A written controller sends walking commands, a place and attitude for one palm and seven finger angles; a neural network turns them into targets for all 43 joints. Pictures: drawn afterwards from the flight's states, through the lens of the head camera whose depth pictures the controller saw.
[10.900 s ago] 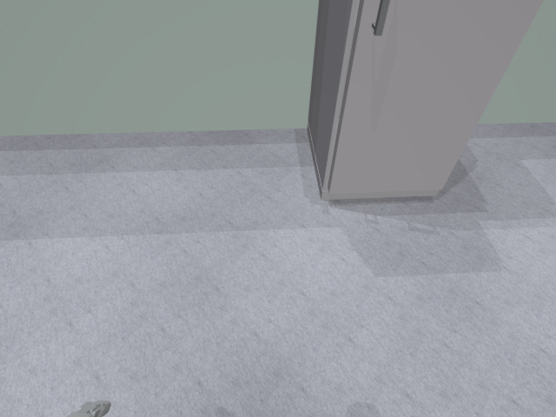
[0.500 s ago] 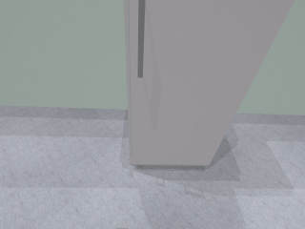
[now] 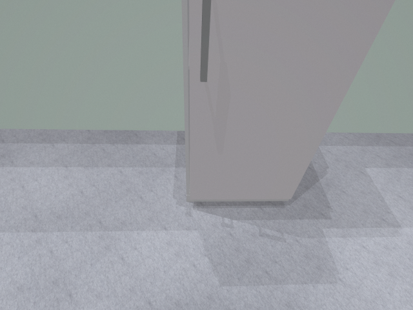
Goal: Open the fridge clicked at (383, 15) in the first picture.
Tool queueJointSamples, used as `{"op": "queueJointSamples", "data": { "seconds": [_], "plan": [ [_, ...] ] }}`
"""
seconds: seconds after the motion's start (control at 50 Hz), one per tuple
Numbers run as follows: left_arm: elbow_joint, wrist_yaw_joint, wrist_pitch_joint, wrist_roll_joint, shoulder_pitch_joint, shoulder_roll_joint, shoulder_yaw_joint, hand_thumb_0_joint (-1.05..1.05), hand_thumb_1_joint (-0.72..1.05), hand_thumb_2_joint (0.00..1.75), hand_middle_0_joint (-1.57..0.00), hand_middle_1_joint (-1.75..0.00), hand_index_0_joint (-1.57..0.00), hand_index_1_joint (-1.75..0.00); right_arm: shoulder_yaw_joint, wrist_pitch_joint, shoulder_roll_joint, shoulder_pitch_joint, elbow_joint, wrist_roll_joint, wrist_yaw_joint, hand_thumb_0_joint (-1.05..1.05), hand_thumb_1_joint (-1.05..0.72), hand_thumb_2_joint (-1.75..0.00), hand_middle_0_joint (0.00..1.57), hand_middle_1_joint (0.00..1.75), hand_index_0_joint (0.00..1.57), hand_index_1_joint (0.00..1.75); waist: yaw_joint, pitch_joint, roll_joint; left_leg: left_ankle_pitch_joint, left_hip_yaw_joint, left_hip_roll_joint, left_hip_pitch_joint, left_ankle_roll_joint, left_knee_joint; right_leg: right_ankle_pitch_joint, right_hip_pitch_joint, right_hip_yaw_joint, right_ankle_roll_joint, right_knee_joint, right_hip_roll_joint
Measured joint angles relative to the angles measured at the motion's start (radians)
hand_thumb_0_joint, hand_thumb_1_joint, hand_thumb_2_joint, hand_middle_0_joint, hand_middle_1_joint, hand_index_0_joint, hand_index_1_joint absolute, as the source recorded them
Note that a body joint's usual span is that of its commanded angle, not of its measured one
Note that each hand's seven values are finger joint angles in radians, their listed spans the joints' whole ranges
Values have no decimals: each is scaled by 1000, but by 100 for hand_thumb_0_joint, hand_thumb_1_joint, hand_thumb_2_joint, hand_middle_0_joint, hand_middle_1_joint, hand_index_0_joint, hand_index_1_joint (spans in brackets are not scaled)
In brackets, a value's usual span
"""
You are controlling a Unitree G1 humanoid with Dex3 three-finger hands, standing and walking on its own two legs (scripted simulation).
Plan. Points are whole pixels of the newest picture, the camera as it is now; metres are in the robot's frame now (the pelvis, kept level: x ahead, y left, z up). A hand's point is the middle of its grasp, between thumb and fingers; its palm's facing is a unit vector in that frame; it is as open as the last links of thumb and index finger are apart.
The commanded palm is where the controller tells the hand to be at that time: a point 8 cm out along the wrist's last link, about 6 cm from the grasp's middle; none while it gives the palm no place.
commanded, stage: look again from close up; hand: left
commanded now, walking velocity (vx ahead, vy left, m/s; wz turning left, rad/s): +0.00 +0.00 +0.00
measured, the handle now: (205, 24) +0.75 +0.04 +0.23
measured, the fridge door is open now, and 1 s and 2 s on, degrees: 0 0 0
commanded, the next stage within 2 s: shuffle to correct the standing spot in 0.92 s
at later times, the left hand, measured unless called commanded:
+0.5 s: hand out of the picture -0.04 +0.18 -0.17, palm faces +0.03 -0.99 -0.15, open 7.4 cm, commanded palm none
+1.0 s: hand out of the picture -0.06 +0.20 -0.16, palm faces -0.01 -0.98 -0.19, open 7.4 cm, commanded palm none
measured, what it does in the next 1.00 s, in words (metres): steps on the spot: right foot, then left foot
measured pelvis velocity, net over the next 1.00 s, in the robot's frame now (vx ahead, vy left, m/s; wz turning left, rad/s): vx -0.03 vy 0.03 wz -0.05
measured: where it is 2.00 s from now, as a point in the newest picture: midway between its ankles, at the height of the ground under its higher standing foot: outside the picture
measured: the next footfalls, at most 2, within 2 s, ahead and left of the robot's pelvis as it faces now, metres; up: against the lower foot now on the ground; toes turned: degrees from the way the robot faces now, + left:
right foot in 0.16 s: +0.00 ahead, -0.10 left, +0.00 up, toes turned -4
left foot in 0.34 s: +0.06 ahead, +0.11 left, +0.00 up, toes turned -1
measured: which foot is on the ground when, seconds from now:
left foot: down 0.00-0.20, up 0.22-0.32, down 0.34-1.00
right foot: down 0.00-0.00, up 0.02-0.14, down 0.16-1.00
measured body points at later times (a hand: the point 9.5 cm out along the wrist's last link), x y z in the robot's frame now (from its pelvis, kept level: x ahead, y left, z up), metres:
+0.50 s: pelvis -0.02 +0.02 +0.01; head -0.01 +0.03 +0.46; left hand -0.04 +0.23 -0.15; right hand -0.04 -0.19 -0.15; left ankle +0.02 +0.11 -0.73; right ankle -0.04 -0.09 -0.73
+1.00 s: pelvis -0.03 +0.03 +0.01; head -0.02 +0.03 +0.46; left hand -0.06 +0.25 -0.15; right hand -0.05 -0.18 -0.15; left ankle +0.02 +0.11 -0.73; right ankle -0.04 -0.09 -0.73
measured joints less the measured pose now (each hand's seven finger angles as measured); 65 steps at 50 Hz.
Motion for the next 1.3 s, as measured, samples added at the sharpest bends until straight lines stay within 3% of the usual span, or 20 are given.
{"op": "queueJointSamples", "data": {
  "seconds": [0.08, 0.12, 0.16, 0.18, 0.24, 0.28, 0.34, 0.46, 0.72, 1.06, 1.22, 1.3],
  "plan": [
    [-16, 1, -9, 5, 10, -18, 8, 0, 91, 90, -20, -30, -20, -30, 4, 22, 12, 9, 36, -2, -2, 0, -91, -90, 20, 29, 20, 30, 19, -16, -3, 81, 14, -10, 23, 19, -102, -109, -38, -16, -20, 173, 0],
    [-20, 6, -19, 3, 40, -29, 7, 0, 91, 90, -20, -30, -20, -30, 5, 30, 13, 4, 46, -3, -2, 0, -91, -90, 20, 29, 20, 30, 26, -32, 1, 104, 19, -15, 41, 17, -162, -125, 17, -41, -28, 107, 3],
    [-21, 11, -29, 3, 79, -31, 4, 0, 91, 90, -20, -30, -20, -30, 2, 28, 19, -7, 42, 1, -2, 0, -91, -90, 20, 29, 20, 30, 33, -44, -18, 95, 36, -33, 40, 4, -190, -99, 98, -42, -39, -63, -2],
    [-12, 15, -31, 4, 90, -36, 3, 0, 91, 90, -20, -30, -20, -30, 0, 26, 19, -20, 37, 5, -3, 0, -91, -90, 20, 29, 20, 30, 37, -40, -20, 73, 45, -35, 28, -9, -180, -34, 105, -34, -45, -110, -4],
    [27, 19, -17, 6, 114, -49, 0, 0, 91, 90, -20, -30, -20, -30, -12, 26, 17, -40, 18, 9, -3, 0, -91, -90, 20, 29, 20, 30, 24, -30, 0, -60, 19, -27, -33, -49, 6, 36, 102, -44, -46, -123, 4],
    [51, 21, -16, 5, 123, -49, -1, 0, 91, 90, -20, -30, -20, -30, -13, 17, 14, -39, 12, 12, 0, 0, -91, -90, 20, 29, 20, 30, 22, -34, 5, -100, 6, -6, -42, -47, 130, 39, 103, -42, -40, -131, 13],
    [64, 17, -29, 3, 117, -46, -9, 1, 91, 90, -20, -30, -20, -30, -5, -12, 8, -26, 8, 16, -5, 0, -91, -90, 20, 29, 20, 30, 19, -36, 18, -49, -9, 35, 52, -40, 11, 24, 86, -43, -27, -102, 27],
    [45, 13, -50, -7, 32, -41, -21, 1, 91, 90, -20, -30, -20, -30, 26, -30, 25, -48, 54, 13, -25, 1, -92, -90, 20, 29, 20, 30, 43, -3, -14, -29, 6, -1, 100, -12, -85, 39, 93, -28, -3, -115, -10],
    [15, 11, -49, 0, -16, -19, -21, 1, 91, 90, -20, -30, -20, -30, 26, -24, 16, -57, 42, 10, -9, 1, -92, -90, 20, 29, 20, 30, 20, -7, -18, 18, 23, -21, 114, 3, -148, 67, 83, -13, 11, -132, -31],
    [37, 11, -51, 0, 39, -26, -25, 0, 91, 90, -20, -30, -20, -30, 26, -24, 10, -55, 41, 12, -5, 0, -91, -90, 20, 29, 20, 30, 25, -3, -1, 23, 27, -17, 111, -1, -151, 68, 73, -8, 6, -125, -27],
    [25, -8, -45, 10, 76, -35, -5, 0, 91, 90, -20, -30, -20, -30, 10, -12, 19, -14, 37, -4, -6, 0, -91, -90, 20, 29, 20, 30, 24, -48, -7, -94, 8, -14, 69, -6, -75, -45, 47, -23, -23, -68, -20],
    [12, -10, -58, 9, 101, -33, 11, 0, 91, 90, -20, -30, -20, -30, 3, -15, 22, 12, 24, -6, -2, 0, -91, -90, 20, 29, 20, 30, 25, -51, -10, -203, 14, 8, -1, -4, 97, -10, 52, -56, -37, -58, -13]
  ]
}}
